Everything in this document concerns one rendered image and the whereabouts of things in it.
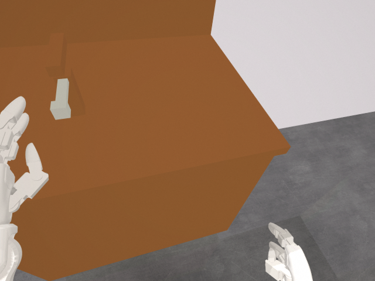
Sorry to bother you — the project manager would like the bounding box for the robot right hand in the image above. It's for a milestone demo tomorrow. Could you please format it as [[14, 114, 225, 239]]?
[[265, 222, 313, 281]]

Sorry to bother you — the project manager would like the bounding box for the left robot forearm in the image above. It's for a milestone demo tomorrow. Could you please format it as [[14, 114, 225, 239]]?
[[0, 224, 22, 281]]

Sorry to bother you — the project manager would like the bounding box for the robot left hand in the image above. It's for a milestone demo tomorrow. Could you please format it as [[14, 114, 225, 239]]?
[[0, 96, 49, 225]]

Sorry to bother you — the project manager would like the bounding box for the counter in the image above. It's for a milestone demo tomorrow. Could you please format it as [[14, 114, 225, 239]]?
[[0, 0, 291, 281]]

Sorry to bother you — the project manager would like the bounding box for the tap lever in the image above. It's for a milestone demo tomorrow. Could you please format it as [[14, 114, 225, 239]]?
[[50, 78, 71, 120]]

